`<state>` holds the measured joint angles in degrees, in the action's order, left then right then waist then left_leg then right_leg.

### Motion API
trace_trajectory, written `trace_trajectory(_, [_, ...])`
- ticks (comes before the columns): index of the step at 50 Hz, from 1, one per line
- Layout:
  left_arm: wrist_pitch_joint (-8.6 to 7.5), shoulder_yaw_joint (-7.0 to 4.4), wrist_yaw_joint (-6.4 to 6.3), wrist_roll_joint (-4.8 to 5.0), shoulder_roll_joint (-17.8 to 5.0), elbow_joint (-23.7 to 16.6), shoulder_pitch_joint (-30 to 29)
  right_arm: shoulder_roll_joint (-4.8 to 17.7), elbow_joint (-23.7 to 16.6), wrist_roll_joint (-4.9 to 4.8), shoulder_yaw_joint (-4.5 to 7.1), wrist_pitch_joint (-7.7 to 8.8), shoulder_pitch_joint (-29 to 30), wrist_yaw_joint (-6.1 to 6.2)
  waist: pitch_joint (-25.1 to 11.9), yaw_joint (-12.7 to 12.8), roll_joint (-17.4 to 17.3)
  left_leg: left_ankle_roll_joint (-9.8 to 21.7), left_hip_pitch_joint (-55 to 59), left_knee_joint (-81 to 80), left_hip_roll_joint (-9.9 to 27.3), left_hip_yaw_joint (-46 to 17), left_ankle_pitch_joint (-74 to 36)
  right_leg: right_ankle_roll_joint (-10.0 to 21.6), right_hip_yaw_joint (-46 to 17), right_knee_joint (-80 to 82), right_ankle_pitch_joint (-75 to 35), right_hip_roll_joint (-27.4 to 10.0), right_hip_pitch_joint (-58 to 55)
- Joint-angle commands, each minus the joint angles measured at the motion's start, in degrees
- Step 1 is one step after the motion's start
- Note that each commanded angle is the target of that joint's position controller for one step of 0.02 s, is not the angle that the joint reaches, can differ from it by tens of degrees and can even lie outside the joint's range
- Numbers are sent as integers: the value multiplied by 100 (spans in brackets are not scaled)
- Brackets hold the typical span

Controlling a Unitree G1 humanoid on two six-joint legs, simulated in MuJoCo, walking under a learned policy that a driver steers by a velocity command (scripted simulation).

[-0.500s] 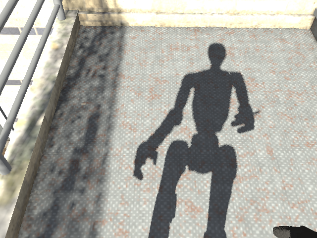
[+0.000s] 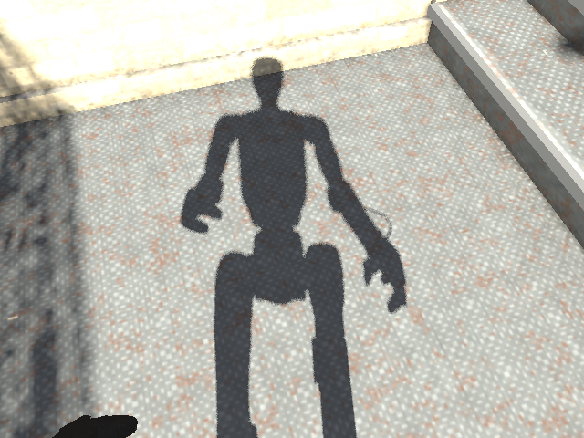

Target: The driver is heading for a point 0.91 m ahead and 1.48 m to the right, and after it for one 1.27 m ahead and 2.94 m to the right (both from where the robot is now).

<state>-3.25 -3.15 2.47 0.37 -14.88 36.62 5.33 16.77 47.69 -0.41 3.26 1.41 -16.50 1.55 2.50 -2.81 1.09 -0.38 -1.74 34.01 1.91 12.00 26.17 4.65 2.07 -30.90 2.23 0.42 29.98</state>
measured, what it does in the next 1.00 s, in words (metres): steps on the spot, turning right: left foot, then right foot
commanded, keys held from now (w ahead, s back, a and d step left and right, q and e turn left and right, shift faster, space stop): e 1.00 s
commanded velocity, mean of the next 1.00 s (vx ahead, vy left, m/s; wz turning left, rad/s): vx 0.05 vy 0.00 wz -0.58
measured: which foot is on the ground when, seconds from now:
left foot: down 0.00-0.00, up 0.02-0.46, down 0.48-0.88, up 0.90-1.00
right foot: down 0.00-0.48, up 0.50-0.86, down 0.88-1.00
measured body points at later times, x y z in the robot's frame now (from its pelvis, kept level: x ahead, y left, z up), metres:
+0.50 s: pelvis +0.11 +0.03 +0.01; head +0.14 +0.03 +0.46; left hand +0.35 +0.25 -0.08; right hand +0.18 -0.28 -0.09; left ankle +0.17 +0.15 -0.72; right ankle +0.14 -0.08 -0.71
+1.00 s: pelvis +0.08 +0.01 +0.02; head +0.10 -0.04 +0.46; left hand +0.38 +0.14 -0.06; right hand +0.05 -0.30 -0.10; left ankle +0.15 +0.15 -0.65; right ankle +0.03 -0.07 -0.72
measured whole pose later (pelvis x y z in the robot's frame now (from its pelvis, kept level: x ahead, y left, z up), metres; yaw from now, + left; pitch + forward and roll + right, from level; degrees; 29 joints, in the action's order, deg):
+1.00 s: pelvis +0.08 +0.01 +0.02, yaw -36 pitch +2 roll +2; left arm 2.7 -4.5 0.4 0.2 -15.5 35.7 9.9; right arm 17.0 38.5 -0.4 5.6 -1.4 -8.3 1.9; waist 2.6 -0.8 -2.6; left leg -2.6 -29.5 61.4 1.8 0.7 27.8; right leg 2.3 -3.3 -32.9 16.5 1.5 18.9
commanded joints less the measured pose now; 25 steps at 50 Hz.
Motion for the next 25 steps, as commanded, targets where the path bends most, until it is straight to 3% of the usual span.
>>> trace_trajectory(1, [31, -497, -183, -180, -1853, -244, 1390, 201, -715, 183, -108, 223, -717, -113, -2673, 241, 1416, -283, -3488, 4957, -684, -1113, 1629, 2201, -4132, 191, -4180, -2419, -5096])
trace_trajectory(2, [94, -435, -161, -146, -1388, -368, 1348, 812, -635, 49, 27, 283, -220, -186, -3033, 757, 351, -218, -3598, 5054, -294, -1907, 1081, 2010, -3693, 527, -3174, -2108, -4817])
trace_trajectory(3, [97, -353, -162, -42, -1147, -397, 1018, 830, -840, -74, 35, 266, 329, -177, -2220, 688, 226, -163, -3850, 4793, -109, -1790, 622, 1710, -2998, 632, -2604, -1803, -4088])
trace_trajectory(4, [121, -299, -180, 41, -940, -413, 711, 758, -795, 4, 41, 204, 419, -95, -1567, 491, -231, -209, -3876, 4299, 117, -1712, 268, 1409, -2544, 810, -2090, -1496, -3215])
trace_trajectory(5, [151, -267, -211, 62, -845, -443, 522, 808, -797, 70, 78, 98, 444, -19, -1217, 335, -119, -251, -3623, 3912, 214, -1714, 48, 1293, -2338, 989, -1755, -1313, -2432])
trace_trajectory(6, [191, -282, -225, 10, -893, -445, 435, 801, -813, 87, 82, -29, 373, -25, -1034, 155, 31, -270, -3230, 3673, 208, -1706, -87, 1258, -2278, 1211, -1489, -1189, -1814])
trace_trajectory(8, [223, -345, -254, -65, -1043, -487, 289, 614, -793, 132, 52, -107, 214, -8, -991, 2, 185, -364, -2872, 3154, 94, -1587, -276, 1225, -2057, 1325, -1483, -978, -1234])
trace_trajectory(11, [287, -372, -376, -33, -1095, -466, 345, 501, -817, 163, 29, -128, 378, 49, -1156, 75, 276, -508, -2888, 2488, -15, -1637, -650, 1161, -1952, 1208, -1360, -832, -1251])
trace_trajectory(13, [375, -373, -475, 40, -1102, -413, 471, 449, -880, 101, 29, -141, 670, 63, -1243, 147, 327, -561, -2872, 2249, -86, -1755, -949, 1004, -2161, 1194, -419, -781, -1357])
trace_trajectory(14, [398, -368, -505, 23, -1106, -446, 425, 499, -901, 78, 62, -131, 722, 83, -1184, 153, 442, -567, -2922, 2135, -97, -1776, -1010, 909, -2231, 1179, 112, -718, -1323])
trace_trajectory(15, [401, -366, -513, -20, -1103, -491, 392, 571, -911, 33, 107, -125, 834, 129, -1058, 191, 574, -572, -2960, 2034, -115, -1790, -1012, 827, -2341, 1176, 541, -675, -1239])
trace_trajectory(18, [443, -368, -526, -14, -1044, -529, 437, 503, -983, 36, 115, -60, 1044, 142, -912, 289, 758, -541, -2883, 1490, -191, -1851, -894, 750, -2690, 1071, 865, -649, -1325])
trace_trajectory(19, [446, -357, -473, -37, -1007, -560, 346, 492, -979, 125, 121, -64, 975, 115, -935, 354, 769, -511, -2751, 1244, -158, -1803, -841, 794, -2595, 985, 695, -604, -1329])
trace_trajectory(20, [466, -319, -437, 11, -875, -486, 508, 406, -995, 143, 117, -56, 1048, 114, -931, 423, 850, -467, -2480, 925, -267, -1713, -671, 832, -2657, 876, 210, -524, -1332])
trace_trajectory(21, [481, -305, -392, 30, -873, -463, 540, 379, -1046, 126, 123, -45, 1005, 84, -945, 406, 916, -407, -2317, 579, -350, -1640, -648, 834, -2738, 734, -207, -515, -1437])
trace_trajectory(23, [528, -280, -380, 99, -837, -515, 398, 393, -935, 88, 179, 4, 556, -7, -999, 120, 875, -214, -1467, -779, -398, -1505, -1490, 591, -2787, 351, -431, -317, -1378])
trace_trajectory(24, [537, -252, -366, 55, -742, -571, 533, 713, -922, 140, 261, 14, 330, -39, -1065, 156, 425, 108, -845, -1095, 295, -1995, -1929, 307, -2579, -145, 689, -47, -899])
trace_trajectory(25, [518, -209, -338, 47, -507, -691, 898, 1363, -1003, 277, 410, -51, 507, -22, -991, 598, -1521, 927, -300, -1269, 1739, -3439, -3517, -95, -1402, -1441, 3019, 919, 239])
Keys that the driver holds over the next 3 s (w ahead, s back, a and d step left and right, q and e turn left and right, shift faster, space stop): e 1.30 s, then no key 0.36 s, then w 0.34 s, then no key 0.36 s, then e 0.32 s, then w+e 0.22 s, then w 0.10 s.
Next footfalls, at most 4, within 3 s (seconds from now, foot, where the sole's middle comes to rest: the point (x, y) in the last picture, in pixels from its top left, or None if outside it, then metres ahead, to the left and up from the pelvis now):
0.48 left None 0.21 0.13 -0.75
0.88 right None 0.07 -0.09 -0.75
1.32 left None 0.21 0.06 -0.75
1.62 right None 0.00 -0.10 -0.75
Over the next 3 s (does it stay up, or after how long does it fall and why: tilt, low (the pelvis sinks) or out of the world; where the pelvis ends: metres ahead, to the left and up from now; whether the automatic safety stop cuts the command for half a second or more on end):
stays up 0.25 -0.20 0.03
